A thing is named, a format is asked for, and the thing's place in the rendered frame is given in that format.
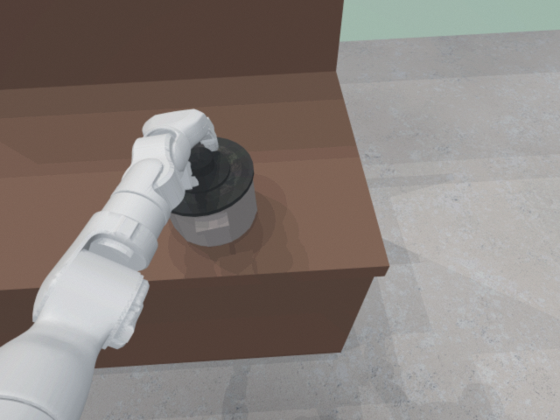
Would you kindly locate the left robot upper arm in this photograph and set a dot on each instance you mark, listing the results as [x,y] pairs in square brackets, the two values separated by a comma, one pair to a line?
[47,371]

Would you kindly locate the pot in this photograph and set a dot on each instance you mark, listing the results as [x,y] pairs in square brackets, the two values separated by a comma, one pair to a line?
[219,228]

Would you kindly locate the table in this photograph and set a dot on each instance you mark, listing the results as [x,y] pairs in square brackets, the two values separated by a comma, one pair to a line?
[78,81]

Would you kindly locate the left robot hand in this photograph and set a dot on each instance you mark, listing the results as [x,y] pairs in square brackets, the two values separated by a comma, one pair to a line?
[195,126]

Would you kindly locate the robot left forearm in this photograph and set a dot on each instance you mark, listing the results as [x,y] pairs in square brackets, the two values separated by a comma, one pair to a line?
[126,230]

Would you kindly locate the knob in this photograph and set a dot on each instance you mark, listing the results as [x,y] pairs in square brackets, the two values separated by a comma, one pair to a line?
[202,161]

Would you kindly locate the lid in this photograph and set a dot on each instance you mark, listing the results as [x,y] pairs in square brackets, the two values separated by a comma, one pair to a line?
[226,184]

